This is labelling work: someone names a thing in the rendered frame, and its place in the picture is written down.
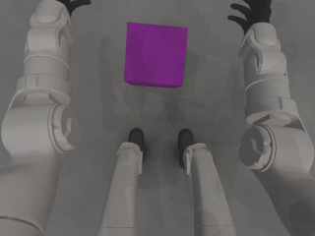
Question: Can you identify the left robot hand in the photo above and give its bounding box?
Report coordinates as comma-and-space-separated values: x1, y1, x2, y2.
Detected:
56, 0, 92, 18

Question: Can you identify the left robot upper arm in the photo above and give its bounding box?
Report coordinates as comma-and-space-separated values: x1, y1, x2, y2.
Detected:
0, 102, 81, 236

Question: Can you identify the right robot hand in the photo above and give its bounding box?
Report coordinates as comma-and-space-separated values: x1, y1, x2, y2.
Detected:
227, 0, 272, 35

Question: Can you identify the left robot forearm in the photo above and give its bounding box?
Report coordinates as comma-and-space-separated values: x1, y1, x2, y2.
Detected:
1, 0, 74, 148

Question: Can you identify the robot right foot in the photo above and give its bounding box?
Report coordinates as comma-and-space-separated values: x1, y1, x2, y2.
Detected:
178, 129, 193, 169

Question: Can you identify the right robot forearm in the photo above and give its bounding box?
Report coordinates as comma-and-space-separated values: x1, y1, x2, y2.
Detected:
238, 22, 315, 157

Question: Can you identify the carton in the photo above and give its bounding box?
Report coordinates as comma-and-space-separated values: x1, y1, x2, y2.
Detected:
124, 22, 188, 89

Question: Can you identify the right robot upper arm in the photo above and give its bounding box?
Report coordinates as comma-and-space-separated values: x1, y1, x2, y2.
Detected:
238, 124, 315, 236

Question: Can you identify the robot right thigh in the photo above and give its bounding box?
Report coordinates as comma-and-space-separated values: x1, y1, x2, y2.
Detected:
184, 147, 237, 236

